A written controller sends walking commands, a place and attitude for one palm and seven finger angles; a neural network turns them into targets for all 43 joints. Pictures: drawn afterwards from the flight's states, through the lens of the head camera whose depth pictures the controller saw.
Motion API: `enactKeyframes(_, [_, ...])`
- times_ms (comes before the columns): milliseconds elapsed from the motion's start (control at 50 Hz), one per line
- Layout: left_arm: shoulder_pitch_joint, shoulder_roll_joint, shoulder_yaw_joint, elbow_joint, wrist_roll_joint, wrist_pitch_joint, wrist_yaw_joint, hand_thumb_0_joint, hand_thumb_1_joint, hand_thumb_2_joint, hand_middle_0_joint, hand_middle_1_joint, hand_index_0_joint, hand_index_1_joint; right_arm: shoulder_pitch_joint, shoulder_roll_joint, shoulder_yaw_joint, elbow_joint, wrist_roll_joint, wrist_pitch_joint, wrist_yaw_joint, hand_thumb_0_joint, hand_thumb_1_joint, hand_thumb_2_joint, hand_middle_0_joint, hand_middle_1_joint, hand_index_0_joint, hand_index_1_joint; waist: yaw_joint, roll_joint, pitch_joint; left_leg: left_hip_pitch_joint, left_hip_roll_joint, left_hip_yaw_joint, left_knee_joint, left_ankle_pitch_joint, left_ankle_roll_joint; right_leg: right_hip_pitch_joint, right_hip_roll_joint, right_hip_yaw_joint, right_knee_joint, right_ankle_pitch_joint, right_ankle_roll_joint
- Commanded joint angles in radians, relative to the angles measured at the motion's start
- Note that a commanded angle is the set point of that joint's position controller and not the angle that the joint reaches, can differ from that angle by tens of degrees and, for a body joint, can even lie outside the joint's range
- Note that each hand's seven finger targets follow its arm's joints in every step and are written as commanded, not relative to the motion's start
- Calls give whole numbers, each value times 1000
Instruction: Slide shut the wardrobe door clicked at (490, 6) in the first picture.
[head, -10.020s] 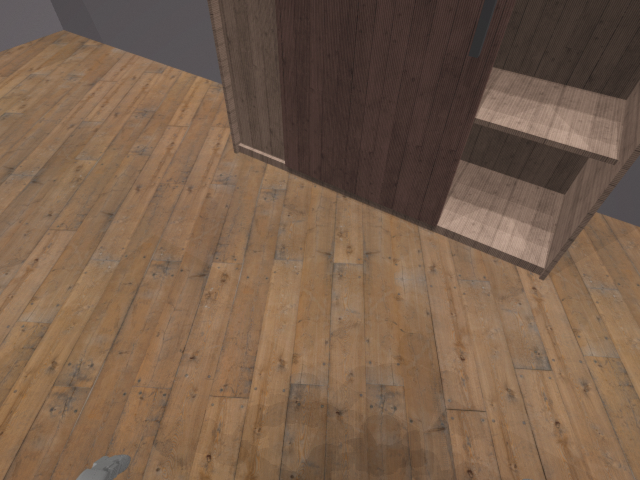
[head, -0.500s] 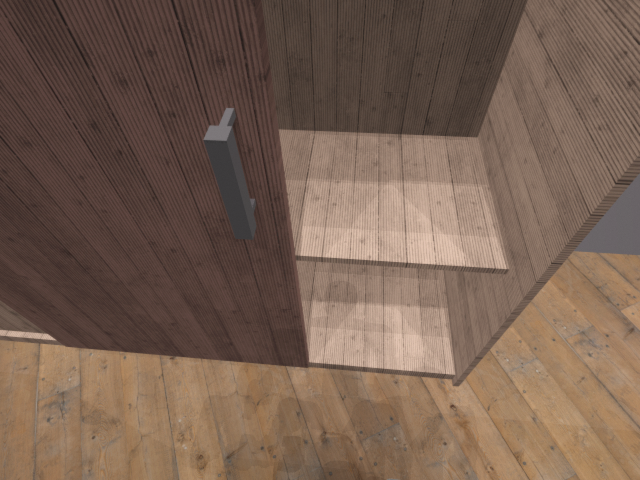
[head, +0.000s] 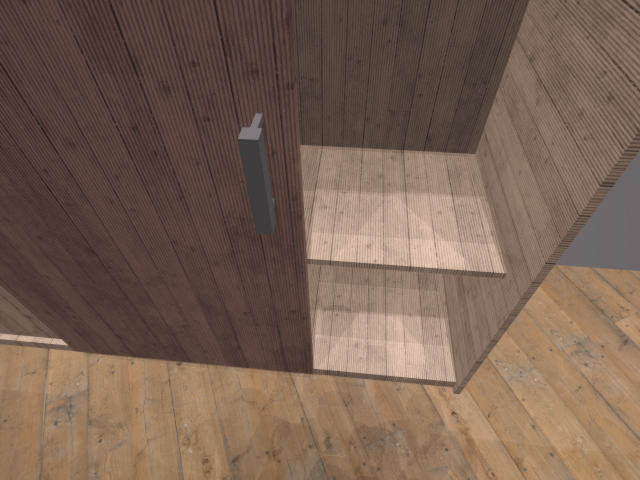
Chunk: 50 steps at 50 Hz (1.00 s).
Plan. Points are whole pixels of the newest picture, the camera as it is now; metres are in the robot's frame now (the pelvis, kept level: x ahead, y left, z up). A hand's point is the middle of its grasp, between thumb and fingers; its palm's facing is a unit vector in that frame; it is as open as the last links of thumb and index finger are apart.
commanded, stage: come to a stop and stand still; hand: left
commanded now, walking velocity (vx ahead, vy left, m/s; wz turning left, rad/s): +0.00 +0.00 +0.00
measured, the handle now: (262, 176) +0.50 +0.13 +0.10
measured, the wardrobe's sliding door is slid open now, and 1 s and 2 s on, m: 0.44 0.44 0.44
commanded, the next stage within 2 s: look again from close up in 1.20 s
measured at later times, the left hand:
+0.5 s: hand out of the picture +0.01 +0.18 -0.18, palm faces +0.03 -0.98 -0.18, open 7.3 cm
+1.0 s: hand out of the picture -0.01 +0.20 -0.18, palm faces +0.03 -0.99 -0.17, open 7.3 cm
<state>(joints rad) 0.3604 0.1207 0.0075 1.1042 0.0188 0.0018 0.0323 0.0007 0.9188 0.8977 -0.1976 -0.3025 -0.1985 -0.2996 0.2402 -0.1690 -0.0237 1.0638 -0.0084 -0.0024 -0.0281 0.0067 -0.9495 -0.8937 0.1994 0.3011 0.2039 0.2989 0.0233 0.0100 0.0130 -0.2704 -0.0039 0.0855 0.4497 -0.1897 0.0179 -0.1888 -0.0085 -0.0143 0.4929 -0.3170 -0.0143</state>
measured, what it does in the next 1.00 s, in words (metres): stands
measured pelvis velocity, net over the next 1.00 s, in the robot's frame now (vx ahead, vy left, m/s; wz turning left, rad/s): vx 0.01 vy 0.03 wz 0.00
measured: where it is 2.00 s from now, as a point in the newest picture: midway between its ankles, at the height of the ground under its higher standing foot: outside the picture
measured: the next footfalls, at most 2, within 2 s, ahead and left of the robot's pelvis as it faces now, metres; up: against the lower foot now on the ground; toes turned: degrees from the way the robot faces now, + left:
none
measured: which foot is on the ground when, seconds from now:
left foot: down 0.00-1.00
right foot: down 0.00-1.00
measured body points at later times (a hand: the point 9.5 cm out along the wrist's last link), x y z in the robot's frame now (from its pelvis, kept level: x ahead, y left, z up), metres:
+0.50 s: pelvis -0.01 +0.01 +0.00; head +0.00 +0.02 +0.45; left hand +0.01 +0.23 -0.16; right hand -0.01 -0.21 -0.16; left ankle +0.03 +0.11 -0.74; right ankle -0.03 -0.11 -0.74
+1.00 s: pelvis +0.01 +0.03 +0.00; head +0.02 +0.05 +0.45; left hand -0.01 +0.25 -0.17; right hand +0.04 -0.20 -0.15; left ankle +0.03 +0.11 -0.74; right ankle -0.03 -0.11 -0.74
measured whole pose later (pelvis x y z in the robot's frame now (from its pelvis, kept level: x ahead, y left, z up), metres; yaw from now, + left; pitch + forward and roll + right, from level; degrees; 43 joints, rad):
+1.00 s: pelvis +0.01 +0.03 +0.00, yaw +0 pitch +0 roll +0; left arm 0.33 0.16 -0.02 1.09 0.01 -0.01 0.04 0.00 0.91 0.90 -0.20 -0.30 -0.20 -0.30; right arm 0.24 -0.16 0.01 1.10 -0.01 -0.02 -0.01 0.00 -0.92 -0.89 0.20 0.30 0.20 0.30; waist 0.01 -0.03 0.01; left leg -0.23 -0.03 0.09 0.46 -0.23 0.06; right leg -0.12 -0.03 -0.01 0.43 -0.31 0.03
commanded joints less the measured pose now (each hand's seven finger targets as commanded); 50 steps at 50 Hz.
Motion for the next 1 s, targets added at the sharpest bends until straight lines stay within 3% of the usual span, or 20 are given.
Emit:
enactKeyframes(0, [52, 98, 1, -16, -5, -41, 11, 0, 900, 900, -200, -300, -200, -300, 62, -60, 2, -13, 3, -12, 0, 0, -900, -900, 200, 300, 200, 300, -29, -149, -36, 124, 89, -89, -44, 109, 2, -17, -131, 125, -140, 379, -35])
enactKeyframes(20, [53, 94, -2, -15, -5, -39, 11, 0, 900, 900, -200, -300, -200, -300, 65, -60, 4, -5, 3, -10, 0, 0, -900, -900, 200, 300, 200, 300, -31, -126, -13, 129, 93, -93, -58, 95, 1, -38, -124, 122, -152, 317, -34])
enactKeyframes(40, [112, 117, 0, -9, 14, -50, 45, 0, 900, 900, -200, -300, -200, -300, -19, -111, -5, -83, 5, -21, 13, 0, -900, -900, 200, 300, 200, 300, 1, -165, 89, 37, 101, -78, 115, 10, -23, -95, -136, 183, -179, 420, 1])
enactKeyframes(60, [46, 161, -2, -42, 3, -59, 40, 0, 900, 900, -200, -300, -200, -300, -8, -107, 5, -117, 5, -5, 20, 0, -900, -900, 200, 300, 200, 300, -58, -59, 99, 44, 88, -87, 75, -67, -27, -155, -181, 173, -205, 260, -26])
enactKeyframes(80, [26, 145, -7, -56, -2, -59, 32, 0, 900, 900, -200, -300, -200, -300, 34, -53, 12, -88, -9, -4, 21, 0, -900, -900, 200, 300, 200, 300, -59, 0, 89, 42, 64, -94, 43, -76, -10, -151, -163, 180, -189, 129, -45])
enactKeyframes(100, [37, 134, -9, -59, -4, -55, 27, 0, 900, 900, -200, -300, -200, -300, 50, -58, 9, -79, -13, -4, 19, 0, -900, -900, 200, 300, 200, 300, -57, 46, 76, 43, 66, -94, 39, -51, -3, -156, -134, 157, -178, 23, -54])
enactKeyframes(140, [51, 129, -6, -60, -5, -50, 24, 0, 900, 900, -200, -300, -200, -300, 80, -68, 9, -80, -11, -4, 17, 0, -900, -900, 200, 300, 200, 300, -54, 21, 51, 34, 74, -105, 28, -67, 6, -145, -103, 143, -163, -70, -56])
enactKeyframes(160, [50, 129, -6, -63, -4, -48, 23, 0, 900, 900, -200, -300, -200, -300, 81, -67, 10, -81, -11, -4, 18, 0, -900, -900, 200, 300, 200, 300, -49, -30, 58, 19, 76, -109, 26, -69, 10, -138, -101, 126, -166, -63, -54])
enactKeyframes(200, [41, 122, -3, -70, -3, -40, 20, 0, 900, 900, -200, -300, -200, -300, 92, -76, 8, -82, -11, -2, 18, 0, -900, -900, 200, 300, 200, 300, -51, -59, 65, 3, 70, -108, 22, -98, 10, -155, -97, 133, -160, -128, -56])
enactKeyframes(260, [38, 120, -2, -81, -3, -35, 18, 0, 900, 900, -200, -300, -200, -300, 98, -78, 10, -75, -11, -5, 17, 0, -900, -900, 200, 300, 200, 300, -38, -58, 99, -28, 79, -123, -11, -106, 15, -154, -84, 110, -137, -118, -51])
enactKeyframes(400, [48, 123, 0, -90, -5, -31, 16, 0, 900, 900, -200, -300, -200, -300, 92, -80, 15, -49, -8, -20, 13, 0, -900, -900, 200, 300, 200, 300, -15, -6, 55, -32, 99, -140, -39, -25, 23, -69, -76, 91, -89, 31, -40])
enactKeyframes(460, [37, 128, 1, -94, -4, -29, 15, 0, 900, 900, -200, -300, -200, -300, 93, -81, 16, -40, -6, -20, 12, 0, -900, -900, 200, 300, 200, 300, -14, -21, 64, -37, 102, -146, -48, -27, 25, -57, -73, 82, -92, 44, -36])
enactKeyframes(600, [28, 131, 1, -89, -5, -26, 13, 0, 900, 900, -200, -300, -200, -300, 89, -90, 16, -22, -5, -23, 11, 0, -900, -900, 200, 300, 200, 300, -17, 10, 33, -3, 107, -148, -68, -2, 26, -34, -77, 73, -92, 90, -27])
enactKeyframes(720, [30, 129, -1, -72, -5, -28, 14, 0, 900, 900, -200, -300, -200, -300, 81, -100, 16, -5, -2, -29, 8, 0, -900, -900, 200, 300, 200, 300, -19, 0, -6, 65, 114, -139, -57, 121, 31, -13, -85, 61, -90, 170, -15])
enactKeyframes(880, [40, 129, -8, -41, -3, -25, 14, 0, 900, 900, -200, -300, -200, -300, 57, -107, 17, 8, 1, -26, 6, 0, -900, -900, 200, 300, 200, 300, -20, -11, 41, 77, 111, -135, -79, 118, 32, -22, -91, 57, -118, 170, -6])
enactKeyframes(980, [47, 130, -10, -30, -2, -24, 14, 0, 900, 900, -200, -300, -200, -300, 51, -115, 17, 14, 1, -28, 6, 0, -900, -900, 200, 300, 200, 300, -21, -8, 26, 101, 114, -136, -94, 136, 32, -11, -95, 53, -123, 180, -2])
